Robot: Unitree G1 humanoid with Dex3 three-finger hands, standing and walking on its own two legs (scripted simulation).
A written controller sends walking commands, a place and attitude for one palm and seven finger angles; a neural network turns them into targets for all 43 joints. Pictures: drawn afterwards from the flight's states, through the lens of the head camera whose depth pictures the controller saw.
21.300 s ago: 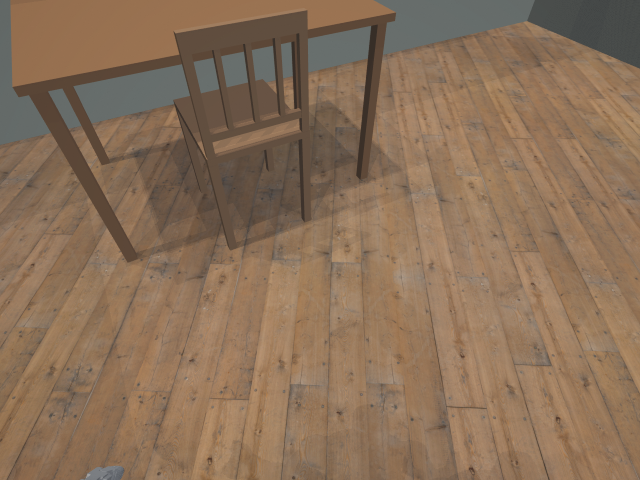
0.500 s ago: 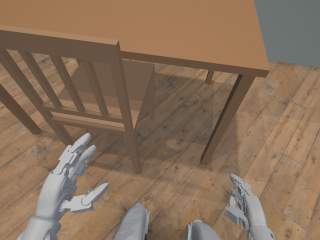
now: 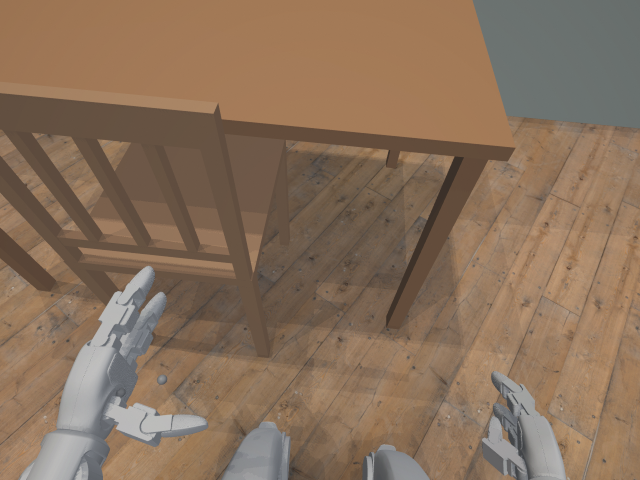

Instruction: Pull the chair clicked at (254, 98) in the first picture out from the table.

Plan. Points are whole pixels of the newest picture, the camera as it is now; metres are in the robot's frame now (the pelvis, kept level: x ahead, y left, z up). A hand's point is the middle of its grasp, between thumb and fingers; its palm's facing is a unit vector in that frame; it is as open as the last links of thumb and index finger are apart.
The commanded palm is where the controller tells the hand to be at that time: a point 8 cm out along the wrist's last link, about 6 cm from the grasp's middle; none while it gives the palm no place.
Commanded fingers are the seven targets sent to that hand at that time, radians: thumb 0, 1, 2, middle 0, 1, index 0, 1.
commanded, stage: raise the hand toward the chair's back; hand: left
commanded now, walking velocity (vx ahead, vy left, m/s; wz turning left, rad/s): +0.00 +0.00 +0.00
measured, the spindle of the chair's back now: (118, 196) +0.50 +0.35 +0.00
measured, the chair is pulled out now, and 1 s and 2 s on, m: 0.00 0.00 0.00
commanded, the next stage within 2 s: aim the fingers beside a spindle in 0.98 s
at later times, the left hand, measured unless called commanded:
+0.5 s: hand (143, 347) +0.25 +0.21 +0.06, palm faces -0.05 -1.00 -0.06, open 16.9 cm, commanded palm +0.23 +0.27 +0.07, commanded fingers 0.00 -0.50 0.30 -0.06 -0.08 -0.06 -0.08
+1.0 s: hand (152, 349) +0.25 +0.20 +0.06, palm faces -0.04 -1.00 -0.05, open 16.9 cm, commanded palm +0.23 +0.26 +0.07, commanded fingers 0.00 -0.50 0.30 -0.06 -0.08 -0.06 -0.08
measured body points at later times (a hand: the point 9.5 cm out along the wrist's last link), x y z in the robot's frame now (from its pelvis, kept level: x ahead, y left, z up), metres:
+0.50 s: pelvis +0.01 +0.00 +0.01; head +0.07 +0.02 +0.46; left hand +0.24 +0.26 +0.07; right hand +0.19 -0.23 -0.07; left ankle +0.05 +0.10 -0.64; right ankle +0.01 -0.11 -0.64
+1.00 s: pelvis +0.01 +0.00 +0.01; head +0.07 +0.00 +0.46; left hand +0.24 +0.25 +0.07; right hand +0.19 -0.24 -0.06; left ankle +0.05 +0.10 -0.64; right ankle +0.01 -0.11 -0.64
